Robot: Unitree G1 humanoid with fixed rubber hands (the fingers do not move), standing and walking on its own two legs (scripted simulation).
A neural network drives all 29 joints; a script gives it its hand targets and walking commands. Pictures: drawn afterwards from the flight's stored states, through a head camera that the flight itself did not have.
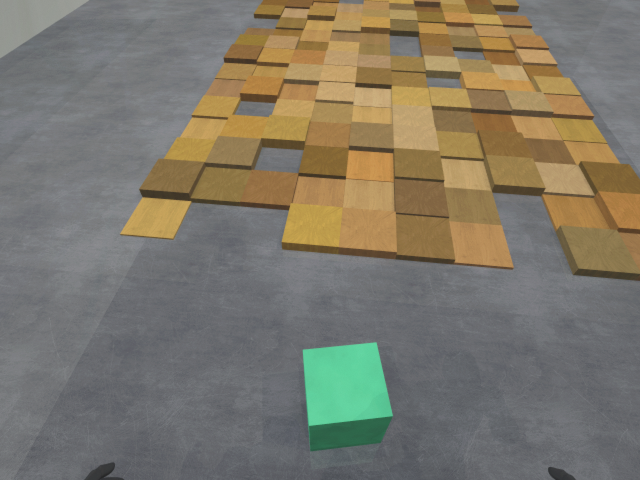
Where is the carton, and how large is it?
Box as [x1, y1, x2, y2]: [303, 342, 392, 450]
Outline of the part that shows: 376,342 303,350 310,450 380,442 392,414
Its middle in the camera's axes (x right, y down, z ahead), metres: +0.06 +0.46 +1.11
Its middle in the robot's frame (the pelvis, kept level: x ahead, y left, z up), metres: +0.45 -0.05 -0.66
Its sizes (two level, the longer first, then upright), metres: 0.210 0.200 0.250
